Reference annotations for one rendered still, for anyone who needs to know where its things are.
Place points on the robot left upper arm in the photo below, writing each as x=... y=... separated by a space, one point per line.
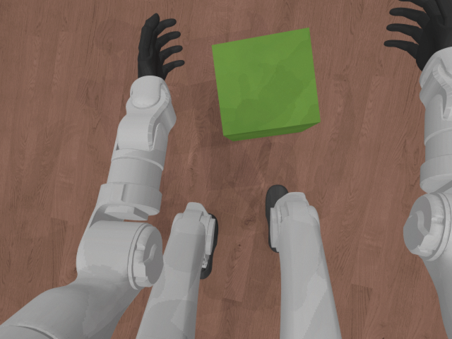
x=116 y=260

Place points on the carton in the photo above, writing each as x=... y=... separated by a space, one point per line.
x=266 y=85

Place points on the robot left hand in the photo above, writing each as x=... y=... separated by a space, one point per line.
x=150 y=59

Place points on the right robot forearm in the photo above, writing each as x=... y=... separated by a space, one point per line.
x=436 y=96

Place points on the robot right upper arm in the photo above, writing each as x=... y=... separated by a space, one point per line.
x=428 y=234

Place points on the left robot forearm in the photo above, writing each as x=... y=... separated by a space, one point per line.
x=138 y=159

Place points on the right robot foot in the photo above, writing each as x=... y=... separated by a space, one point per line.
x=274 y=193

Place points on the right robot thigh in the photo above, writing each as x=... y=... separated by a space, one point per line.
x=307 y=304

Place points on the robot right hand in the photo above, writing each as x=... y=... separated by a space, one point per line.
x=435 y=32

